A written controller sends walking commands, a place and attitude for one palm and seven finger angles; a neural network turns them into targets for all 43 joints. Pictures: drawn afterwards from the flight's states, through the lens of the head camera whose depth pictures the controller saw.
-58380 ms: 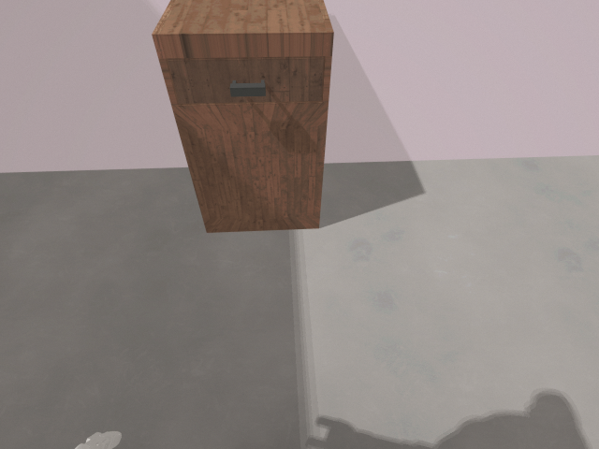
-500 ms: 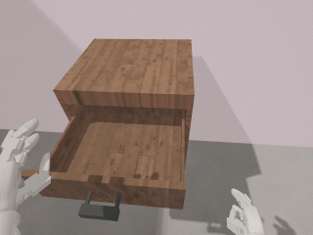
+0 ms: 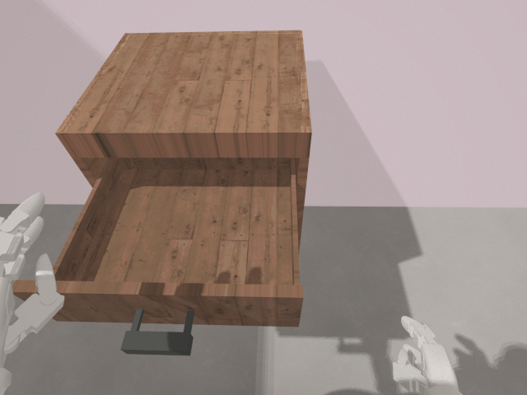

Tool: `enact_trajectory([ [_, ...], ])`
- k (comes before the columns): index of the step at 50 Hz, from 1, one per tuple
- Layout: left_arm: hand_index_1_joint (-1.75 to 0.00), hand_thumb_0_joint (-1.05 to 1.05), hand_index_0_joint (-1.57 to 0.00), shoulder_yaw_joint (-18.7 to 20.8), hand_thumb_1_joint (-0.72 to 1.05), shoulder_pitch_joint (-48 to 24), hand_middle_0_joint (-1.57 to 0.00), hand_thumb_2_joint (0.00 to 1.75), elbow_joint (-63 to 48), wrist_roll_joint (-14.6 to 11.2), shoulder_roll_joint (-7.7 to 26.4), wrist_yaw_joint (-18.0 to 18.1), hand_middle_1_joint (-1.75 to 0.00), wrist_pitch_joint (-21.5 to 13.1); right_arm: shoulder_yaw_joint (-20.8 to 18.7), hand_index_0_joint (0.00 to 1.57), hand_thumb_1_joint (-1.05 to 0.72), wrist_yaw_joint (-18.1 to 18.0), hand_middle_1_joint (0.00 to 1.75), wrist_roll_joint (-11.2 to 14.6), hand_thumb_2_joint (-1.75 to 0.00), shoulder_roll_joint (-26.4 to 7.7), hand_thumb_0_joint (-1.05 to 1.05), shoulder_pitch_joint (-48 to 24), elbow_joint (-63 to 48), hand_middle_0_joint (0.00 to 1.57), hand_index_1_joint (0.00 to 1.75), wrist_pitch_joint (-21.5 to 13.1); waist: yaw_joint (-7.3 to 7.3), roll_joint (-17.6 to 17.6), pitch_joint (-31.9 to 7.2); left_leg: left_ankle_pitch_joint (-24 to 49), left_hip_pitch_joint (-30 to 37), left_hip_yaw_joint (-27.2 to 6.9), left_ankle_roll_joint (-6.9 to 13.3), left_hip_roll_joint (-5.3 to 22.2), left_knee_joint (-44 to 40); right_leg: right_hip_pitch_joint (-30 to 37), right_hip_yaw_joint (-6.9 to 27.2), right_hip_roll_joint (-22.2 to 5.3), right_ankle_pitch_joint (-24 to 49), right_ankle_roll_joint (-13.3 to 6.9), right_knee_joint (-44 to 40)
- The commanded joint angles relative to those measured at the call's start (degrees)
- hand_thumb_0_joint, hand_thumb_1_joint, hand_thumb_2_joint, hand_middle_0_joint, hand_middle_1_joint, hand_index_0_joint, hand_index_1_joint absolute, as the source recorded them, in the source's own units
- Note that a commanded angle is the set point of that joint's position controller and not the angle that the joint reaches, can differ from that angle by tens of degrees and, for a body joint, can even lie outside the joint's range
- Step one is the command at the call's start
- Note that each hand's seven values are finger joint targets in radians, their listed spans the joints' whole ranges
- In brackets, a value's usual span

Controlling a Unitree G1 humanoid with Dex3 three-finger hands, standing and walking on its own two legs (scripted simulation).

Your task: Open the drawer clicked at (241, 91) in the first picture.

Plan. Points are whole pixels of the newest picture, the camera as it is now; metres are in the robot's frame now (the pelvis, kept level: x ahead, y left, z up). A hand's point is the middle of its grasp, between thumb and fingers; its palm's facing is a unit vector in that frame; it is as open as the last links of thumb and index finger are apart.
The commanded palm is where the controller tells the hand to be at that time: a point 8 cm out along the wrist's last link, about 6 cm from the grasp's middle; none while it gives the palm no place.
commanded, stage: step back with the hand held close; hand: left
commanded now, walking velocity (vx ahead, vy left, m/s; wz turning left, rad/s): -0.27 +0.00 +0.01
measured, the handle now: (161, 329) +0.23 +0.19 -0.07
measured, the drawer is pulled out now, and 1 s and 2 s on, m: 0.30 0.30 0.30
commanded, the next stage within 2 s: stop stepping back and stand still in 1.16 s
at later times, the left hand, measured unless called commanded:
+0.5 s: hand (9, 353) +0.14 +0.25 +0.16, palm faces +0.36 -0.81 -0.46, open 7.4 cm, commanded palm +0.08 +0.29 +0.17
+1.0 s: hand out of the picture +0.10 +0.18 +0.15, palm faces +0.14 -0.84 -0.52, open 7.4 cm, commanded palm +0.02 +0.25 +0.17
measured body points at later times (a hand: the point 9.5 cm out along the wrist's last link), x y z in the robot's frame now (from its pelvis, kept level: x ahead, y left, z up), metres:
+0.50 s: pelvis -0.05 +0.01 -0.01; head -0.02 +0.02 +0.44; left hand +0.11 +0.29 +0.18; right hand +0.14 -0.21 -0.08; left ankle -0.02 +0.11 -0.74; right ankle +0.00 -0.09 -0.74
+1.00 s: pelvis -0.13 -0.02 -0.01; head -0.05 -0.02 +0.43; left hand +0.09 +0.23 +0.18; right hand +0.08 -0.24 -0.09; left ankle -0.02 +0.10 -0.74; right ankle -0.19 -0.11 -0.74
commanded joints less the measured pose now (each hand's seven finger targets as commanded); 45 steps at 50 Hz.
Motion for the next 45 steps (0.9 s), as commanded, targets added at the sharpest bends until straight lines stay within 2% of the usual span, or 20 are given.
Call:
enact_trajectory([
  [1, -0.3, 0.0, -0.2, 10.6, 0.9, 1.9, -0.2, 0.9, -14.6, -0.4, 12.7, 2.0, -0.3, -4.1, -2.3, 0.2, -0.9, -0.6, 0.3, 0.4, -0.9, -5.5, 0.0, -6.8, -10.4, 0.2, 0.3, -2.1, 0.28, -2.7, -11.9, 20.4, 0.2, -3.8, 1.3, 5.7, -0.6, 5.9, 6.4, -9.0, 20.4, 1.2, 0.2],
  [5, -0.3, 0.0, -0.2, 10.3, 0.9, 4.1, -0.2, 0.9, -14.8, -0.6, 11.6, 2.3, -0.3, -4.1, -2.7, 0.2, -0.9, -0.8, 0.3, 0.5, -0.9, -5.3, 0.0, -6.2, -10.9, 0.2, 0.3, -1.9, 0.13, -1.4, -11.3, 19.4, -3.5, -5.2, 1.6, 6.6, -1.1, 6.0, 5.8, -8.2, 18.1, 1.1, 2.3],
  [10, -0.3, 0.0, -0.2, 10.3, 0.9, 4.5, -0.2, 0.9, -15.4, -0.5, 11.3, 2.8, -0.3, -4.0, -2.5, 0.2, -0.9, -0.8, 0.3, 0.3, -0.9, -5.5, 0.0, -5.7, -10.8, 0.2, 0.3, -2.5, 0.18, 0.1, -10.4, 14.4, -9.2, -7.3, 2.3, 8.2, -3.2, 6.7, 5.3, -7.0, 13.2, 1.5, 5.1],
  [14, -0.3, 0.0, -0.2, 10.1, 0.9, 3.4, -0.2, 0.9, -16.8, -0.2, 11.2, 3.0, -0.3, -4.2, -2.2, 0.2, -0.9, -0.7, 0.3, 0.0, -0.9, -5.5, 0.0, -5.3, -10.9, 0.2, 0.3, -3.3, 0.17, 1.7, -9.4, 7.7, -14.5, -8.2, 3.3, 9.4, -4.8, 7.3, 5.7, -6.2, 8.5, 1.8, 7.9],
  [17, -0.3, 0.0, -0.2, 10.3, 0.9, 1.9, -0.2, 0.9, -17.4, -0.1, 11.4, 3.2, -0.3, -4.5, -2.0, 0.2, -0.9, -0.8, 0.3, -0.1, -0.9, -5.3, 0.0, -4.7, -11.0, 0.2, 0.3, -3.9, 0.03, 0.7, -8.8, 2.2, -17.5, -8.4, 3.6, 9.5, -5.0, 7.6, 6.6, -6.4, 6.6, 1.9, 8.4],
  [20, -0.3, 0.0, -0.2, 9.7, 0.9, 1.1, -0.2, 0.9, -17.2, 0.0, 10.7, 3.2, -0.3, -4.8, -1.9, 0.2, -0.9, -0.7, 0.3, -0.1, -0.9, -5.5, 0.0, -4.0, -11.0, 0.2, 0.3, -4.2, -0.26, -1.1, -7.6, -4.5, -19.5, -8.0, 3.4, 8.0, -3.0, 5.9, 9.0, -7.5, 3.5, 1.1, 6.1],
  [24, -0.3, 0.0, -0.2, 9.3, 0.9, -0.2, -0.2, 0.9, -16.8, -0.2, 11.0, 3.7, -0.3, -5.4, -1.9, 0.2, -0.9, -0.5, 0.3, -0.3, -0.9, -5.3, 0.0, -3.2, -10.2, 0.2, 0.3, -4.7, -0.94, -5.3, -6.0, -10.0, -13.9, -5.9, 2.1, 4.2, 3.2, -3.6, 13.7, -11.3, -6.0, -1.0, -3.5],
  [26, -0.3, 0.0, -0.2, 9.5, 0.9, -0.4, -0.2, 0.9, -17.0, -0.2, 11.5, 4.1, -0.3, -5.7, -2.2, 0.2, -0.9, -0.7, 0.3, -0.3, -0.9, -5.7, 0.0, -3.2, -9.5, 0.2, 0.3, -4.7, -1.2, -5.4, -5.6, -9.8, -9.5, -4.9, 1.3, 3.0, 6.9, -8.9, 15.0, -13.0, -9.6, -2.3, -6.6],
  [28, -0.3, 0.0, -0.2, 8.7, 0.9, -0.8, -0.2, 0.9, -18.0, -0.1, 11.0, 4.2, -0.3, -6.0, -1.7, 0.2, -0.9, -0.6, 0.3, -0.6, -0.9, -5.7, 0.0, -3.4, -9.4, 0.2, 0.3, -4.7, -1.21, -4.0, -5.3, -8.1, -8.7, -6.1, 1.5, 3.8, 5.1, -9.8, 12.6, -12.3, -8.4, -2.1, -5.0],
  [30, -0.3, 0.0, -0.2, 10.0, 0.9, 0.5, -0.2, 0.9, -18.2, 0.2, 11.8, 4.4, -0.3, -6.4, -1.6, 0.2, -0.9, -0.7, 0.3, -0.5, -0.9, -5.7, 0.0, -4.2, -9.7, 0.2, 0.3, -5.0, -0.83, 0.3, -6.3, -6.5, -13.8, -9.3, 2.5, 7.3, -2.4, -3.9, 8.3, -8.2, -6.2, 0.1, 1.0],
  [31, -0.3, 0.0, -0.2, 10.6, 0.9, 0.8, -0.2, 0.9, -18.6, 0.7, 12.3, 4.3, -0.3, -6.5, -1.7, 0.2, -0.9, -0.9, 0.3, -0.4, -0.9, -6.2, 0.0, -5.3, -10.3, 0.2, 0.3, -5.3, -0.64, 6.0, -6.4, -7.9, -20.3, -11.8, 3.7, 10.9, -8.3, 2.4, 5.8, -5.3, -5.0, 1.5, 7.4],
  [32, -0.3, 0.0, -0.2, 11.6, 0.9, 0.8, -0.2, 0.9, -19.0, 1.3, 12.2, 4.4, -0.3, -6.7, -1.5, 0.2, -0.9, -0.9, 0.3, -0.7, -0.9, -5.7, 0.0, -5.4, -10.8, 0.2, 0.3, -5.5, -0.23, 9.8, -7.1, -8.4, -27.2, -15.4, 5.2, 14.3, -12.8, 9.2, 3.5, -2.3, -1.8, 2.7, 15.4],
  [33, -0.3, 0.0, -0.2, 11.5, 0.9, 0.1, -0.2, 0.9, -19.3, 1.4, 11.9, 4.2, -0.3, -6.8, -1.7, 0.2, -0.9, -1.0, 0.3, -1.2, -0.9, -5.1, 0.0, -5.0, -10.7, 0.2, 0.3, -5.8, -0.09, 9.8, -7.4, -3.7, -27.7, -16.2, 5.7, 15.8, -13.3, 9.3, 3.3, -1.7, -3.4, 2.9, 19.5],
  [35, -0.3, 0.0, -0.2, 11.4, 0.9, 1.6, -0.2, 0.9, -18.8, 0.6, 11.5, 3.7, -0.3, -6.9, -2.3, 0.2, -0.9, -0.8, 0.3, -1.5, -0.9, -4.7, 0.0, -3.9, -10.0, 0.2, 0.3, -6.3, 0.35, 5.6, -8.9, 9.4, -20.1, -14.8, 6.2, 16.5, -9.1, 3.9, 4.3, -1.9, -8.7, 2.6, 20.3],
  [36, -0.3, 0.0, -0.2, 11.1, 0.9, 2.5, -0.2, 0.9, -18.5, 0.3, 11.2, 3.5, -0.3, -6.8, -2.6, 0.2, -0.9, -0.7, 0.3, -1.6, -0.9, -4.8, 0.0, -3.6, -9.4, 0.2, 0.3, -6.8, 0.28, 4.9, -9.6, 16.7, -15.0, -14.0, 6.2, 16.4, -7.0, 1.2, 4.2, -1.9, -9.8, 2.5, 18.4],
  [38, -0.3, 0.0, -0.2, 9.9, 0.9, 3.3, -0.2, 0.9, -18.9, -0.4, 10.3, 2.7, -0.3, -7.1, -2.4, 0.2, -0.9, -0.1, 0.3, -2.2, -0.9, -4.9, 0.0, -2.5, -7.1, 0.2, 0.3, -7.3, 0.39, 5.2, -11.3, 33.5, -3.8, -12.8, 6.1, 16.5, -3.8, -3.1, 3.1, -1.7, -10.4, 2.6, 13.3],
  [40, -0.3, 0.0, -0.2, 8.7, 0.9, 2.3, -0.2, 0.9, -19.6, -0.5, 10.0, 1.8, -0.3, -7.4, -2.1, 0.2, -0.9, 0.6, 0.3, -2.3, -0.9, -5.3, 0.0, -2.6, -6.0, 0.2, 0.3, -7.6, 0.36, 6.8, -13.1, 44.0, 4.2, -11.7, 5.7, 16.3, -2.1, -4.7, 2.6, -1.3, -8.5, 2.8, 9.1],
  [41, -0.3, 0.0, -0.2, 9.3, 0.9, 2.0, -0.2, 0.9, -19.8, -0.4, 10.6, 1.7, -0.3, -7.4, -2.3, 0.2, -0.9, 0.7, 0.3, -2.6, -0.9, -5.5, 0.0, -2.9, -5.5, 0.2, 0.3, -7.8, 0.44, 8.3, -13.9, 48.3, 7.3, -10.5, 5.6, 16.2, -0.9, -4.8, 2.7, -1.4, -7.2, 2.7, 6.8],
  [42, -0.3, 0.0, -0.2, 8.6, 0.9, 1.7, -0.2, 0.9, -19.7, -0.5, 10.0, 1.3, -0.3, -7.4, -2.0, 0.2, -0.9, 1.0, 0.3, -2.4, -0.9, -5.3, 0.0, -3.0, -5.3, 0.2, 0.3, -7.9, 0.43, 7.9, -14.8, 51.0, 10.3, -9.9, 5.2, 15.6, 0.0, -5.1, 2.2, -1.2, -6.5, 2.9, 4.8],
  [45, -0.3, 0.0, -0.2, 10.3, 0.9, 2.7, -0.2, 0.9, -20.7, -1.1, 11.1, 0.5, -0.3, -7.4, -1.9, 0.2, -0.9, 1.8, 0.3, -1.8, -0.9, -5.6, 0.0, -4.8, -6.5, 0.2, 0.3, -6.8, 1.27, 7.5, -17.9, 48.7, 11.1, -7.0, 4.0, 14.6, 2.8, -0.9, 1.5, -1.8, 1.2, 3.0, -1.3],
])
